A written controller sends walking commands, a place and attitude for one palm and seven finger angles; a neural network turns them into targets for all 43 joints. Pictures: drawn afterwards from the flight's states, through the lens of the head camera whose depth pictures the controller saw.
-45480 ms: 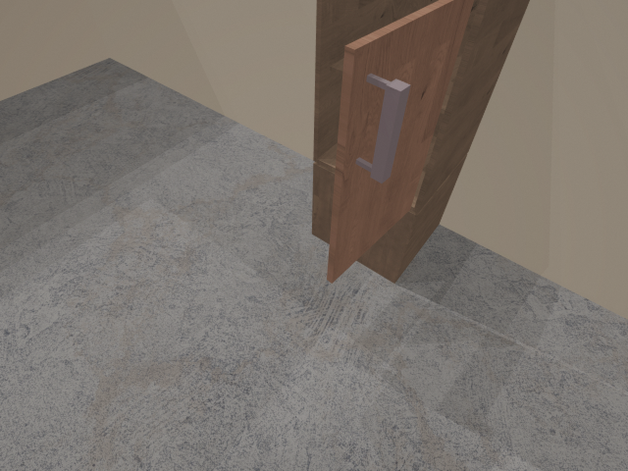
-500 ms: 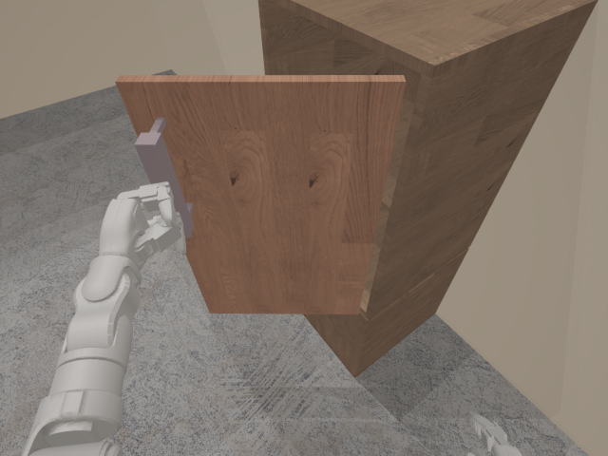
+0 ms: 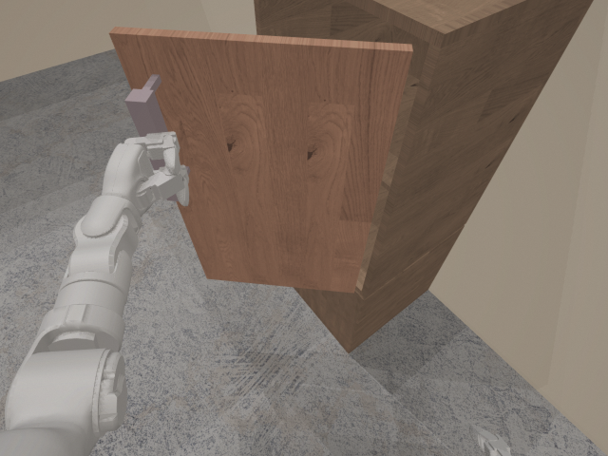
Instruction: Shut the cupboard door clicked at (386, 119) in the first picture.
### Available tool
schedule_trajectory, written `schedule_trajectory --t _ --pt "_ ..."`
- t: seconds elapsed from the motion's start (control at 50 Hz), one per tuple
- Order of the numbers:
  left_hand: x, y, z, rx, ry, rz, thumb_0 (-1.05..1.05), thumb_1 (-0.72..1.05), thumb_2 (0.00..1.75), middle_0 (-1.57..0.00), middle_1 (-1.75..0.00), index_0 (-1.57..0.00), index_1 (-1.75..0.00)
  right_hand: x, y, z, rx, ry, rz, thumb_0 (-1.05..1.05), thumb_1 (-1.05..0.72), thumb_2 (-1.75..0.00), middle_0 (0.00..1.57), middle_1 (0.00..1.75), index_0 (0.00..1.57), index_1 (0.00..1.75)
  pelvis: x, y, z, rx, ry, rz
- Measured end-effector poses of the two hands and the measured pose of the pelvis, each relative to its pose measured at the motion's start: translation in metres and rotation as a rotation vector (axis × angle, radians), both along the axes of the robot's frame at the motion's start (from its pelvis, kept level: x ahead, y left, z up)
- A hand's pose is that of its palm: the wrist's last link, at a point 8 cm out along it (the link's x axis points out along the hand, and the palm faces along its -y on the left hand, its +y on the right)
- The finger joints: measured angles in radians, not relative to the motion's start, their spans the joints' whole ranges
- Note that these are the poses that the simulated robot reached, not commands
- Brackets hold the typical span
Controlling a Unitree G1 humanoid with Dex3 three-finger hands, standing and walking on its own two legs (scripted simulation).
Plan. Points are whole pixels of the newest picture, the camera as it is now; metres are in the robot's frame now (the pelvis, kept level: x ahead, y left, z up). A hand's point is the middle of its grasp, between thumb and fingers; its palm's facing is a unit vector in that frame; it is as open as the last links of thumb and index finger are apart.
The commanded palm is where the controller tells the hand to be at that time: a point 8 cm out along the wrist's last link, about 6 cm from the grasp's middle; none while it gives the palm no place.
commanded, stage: push the door shut along its arc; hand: left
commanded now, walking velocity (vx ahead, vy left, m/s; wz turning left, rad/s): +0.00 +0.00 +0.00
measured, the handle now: (166, 141) +0.51 +0.21 +0.13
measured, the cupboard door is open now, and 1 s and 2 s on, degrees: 47 32 15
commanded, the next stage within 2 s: pull the fist back off the door in 1.46 s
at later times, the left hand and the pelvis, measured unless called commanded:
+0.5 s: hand (206, 153) +0.48 +0.14 +0.13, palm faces -0.22 -0.98 -0.01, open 3.1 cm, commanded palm +0.48 +0.19 +0.13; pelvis +0.01 +0.01 -0.01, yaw -1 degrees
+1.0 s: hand (246, 124) +0.54 +0.09 +0.13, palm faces -0.33 -0.94 +0.02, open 3.0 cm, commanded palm +0.55 +0.15 +0.13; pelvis +0.01 +0.01 -0.02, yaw -2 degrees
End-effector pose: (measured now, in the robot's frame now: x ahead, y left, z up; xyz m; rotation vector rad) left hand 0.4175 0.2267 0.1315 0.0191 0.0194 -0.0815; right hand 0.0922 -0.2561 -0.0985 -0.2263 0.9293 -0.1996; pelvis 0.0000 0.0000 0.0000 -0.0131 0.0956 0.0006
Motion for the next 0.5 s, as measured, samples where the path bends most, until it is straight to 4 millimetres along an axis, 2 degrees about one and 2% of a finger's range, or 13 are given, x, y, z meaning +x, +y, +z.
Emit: schedule_trajectory --t 0.16,0.26,0.5 --pt "0.024 -0.003 -0.002 -0.024 -0.001 -0.036 0.01 0.90 0.91 -1.30 -1.50 -1.31 -1.50 -0.036 -0.004 -0.005 -0.014 0.091 -0.063 0.01 -0.90 -0.90 0.20 0.30 0.20 0.30 0.005 0.005 -0.002 -0.001 0.030 -0.017" --pt "0.035 -0.007 -0.002 -0.011 -0.008 -0.072 0.01 0.90 0.90 -1.30 -1.50 -1.31 -1.50 -0.051 -0.005 -0.006 -0.021 0.131 -0.092 0.01 -0.90 -0.90 0.20 0.30 0.20 0.30 0.007 0.008 -0.003 -0.004 0.045 -0.021" --pt "0.058 -0.025 0.001 -0.012 0.005 -0.138 0.01 0.90 0.90 -1.30 -1.50 -1.30 -1.50 -0.059 0.001 -0.010 -0.018 0.163 -0.103 0.00 -0.90 -0.90 0.20 0.30 0.20 0.30 0.007 0.012 -0.006 -0.009 0.075 -0.019"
